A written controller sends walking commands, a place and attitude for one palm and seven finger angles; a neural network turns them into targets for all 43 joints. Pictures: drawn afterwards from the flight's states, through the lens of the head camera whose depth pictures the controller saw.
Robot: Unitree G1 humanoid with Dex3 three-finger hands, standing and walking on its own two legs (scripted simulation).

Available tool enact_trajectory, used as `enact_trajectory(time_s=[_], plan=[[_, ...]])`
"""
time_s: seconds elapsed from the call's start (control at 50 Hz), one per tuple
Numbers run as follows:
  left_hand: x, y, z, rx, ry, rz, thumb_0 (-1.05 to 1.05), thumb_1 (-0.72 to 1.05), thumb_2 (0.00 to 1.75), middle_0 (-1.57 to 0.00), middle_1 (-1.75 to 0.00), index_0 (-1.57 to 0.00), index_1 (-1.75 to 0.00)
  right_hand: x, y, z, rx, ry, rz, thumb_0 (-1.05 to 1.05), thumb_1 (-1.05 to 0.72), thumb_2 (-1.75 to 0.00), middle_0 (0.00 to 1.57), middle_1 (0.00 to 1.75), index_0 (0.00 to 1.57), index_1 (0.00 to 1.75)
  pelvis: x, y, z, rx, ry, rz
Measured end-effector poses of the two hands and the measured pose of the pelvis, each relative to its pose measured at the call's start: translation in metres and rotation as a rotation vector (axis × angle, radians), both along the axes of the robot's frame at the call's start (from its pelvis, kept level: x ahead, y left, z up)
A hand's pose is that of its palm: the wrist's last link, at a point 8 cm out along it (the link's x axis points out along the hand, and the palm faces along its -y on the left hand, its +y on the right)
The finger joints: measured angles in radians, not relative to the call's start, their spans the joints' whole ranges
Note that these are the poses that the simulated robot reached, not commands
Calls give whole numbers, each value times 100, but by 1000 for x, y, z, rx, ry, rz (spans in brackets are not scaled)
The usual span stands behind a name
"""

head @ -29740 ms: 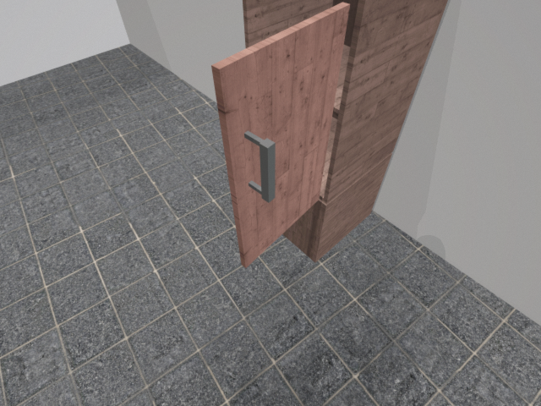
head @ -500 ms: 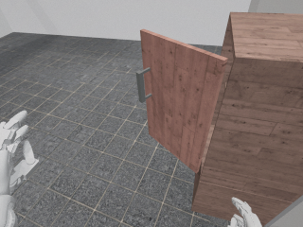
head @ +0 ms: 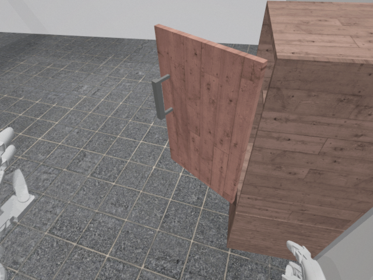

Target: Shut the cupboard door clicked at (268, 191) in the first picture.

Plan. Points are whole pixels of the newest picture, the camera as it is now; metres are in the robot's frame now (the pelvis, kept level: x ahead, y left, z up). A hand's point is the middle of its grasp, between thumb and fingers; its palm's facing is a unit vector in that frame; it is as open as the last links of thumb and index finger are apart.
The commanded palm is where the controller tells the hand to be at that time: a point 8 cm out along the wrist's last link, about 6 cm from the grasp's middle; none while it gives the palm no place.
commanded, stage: step back with the hand held close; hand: left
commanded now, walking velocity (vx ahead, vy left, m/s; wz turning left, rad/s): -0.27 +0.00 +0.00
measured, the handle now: (163, 97) +0.66 +0.13 +0.04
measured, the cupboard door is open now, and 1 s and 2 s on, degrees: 58 58 58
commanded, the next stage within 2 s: stop stepping back and stand still in 0.98 s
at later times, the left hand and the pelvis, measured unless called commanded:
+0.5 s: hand (9, 236) +0.15 +0.27 +0.16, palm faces +0.43 -0.79 -0.43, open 7.4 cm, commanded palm +0.07 +0.31 +0.18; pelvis -0.06 +0.01 -0.02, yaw +1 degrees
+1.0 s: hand out of the picture +0.06 +0.22 +0.18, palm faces +0.19 -0.82 -0.54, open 7.4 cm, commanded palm -0.01 +0.28 +0.18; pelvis -0.18 -0.01 +0.00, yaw -5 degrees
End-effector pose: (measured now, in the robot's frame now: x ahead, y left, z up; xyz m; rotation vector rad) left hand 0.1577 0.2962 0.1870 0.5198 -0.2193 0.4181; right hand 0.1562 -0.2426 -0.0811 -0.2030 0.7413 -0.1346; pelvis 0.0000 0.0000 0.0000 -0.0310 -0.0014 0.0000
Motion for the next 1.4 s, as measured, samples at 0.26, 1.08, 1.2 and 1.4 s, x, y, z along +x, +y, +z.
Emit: enact_trajectory(time_s=[0.26, 1.08, 1.2, 1.4], plan=[[-12, 5, 4, 81, -19, -80, 1, 89, 90, -21, -30, -21, -30, -36, -3, 3, -42, 2, -79, 1, -90, -90, 20, 30, 20, 30, -24, 10, -9, 36, -6, -31], [-176, -35, 25, 168, -24, -261, 1, 88, 90, -21, -30, -22, -30, -188, -7, 19, -25, -34, -23, 1, -90, -89, 21, 30, 20, 30, -203, -16, -4, 3, 82, -79], [-215, -13, 12, 38, -54, -31, 1, 88, 90, -21, -30, -22, -30, -260, -35, 8, -82, 93, -106, 1, -90, -89, 20, 30, 20, 30, -219, -15, 4, 64, 50, -87], [-248, -2, -2, -8, -53, -82, 1, 89, 90, -21, -30, -21, -30, -313, -12, 8, -87, 31, -160, 2, -91, -90, 20, 30, 20, 30, -263, 8, -3, 47, 6, -48]])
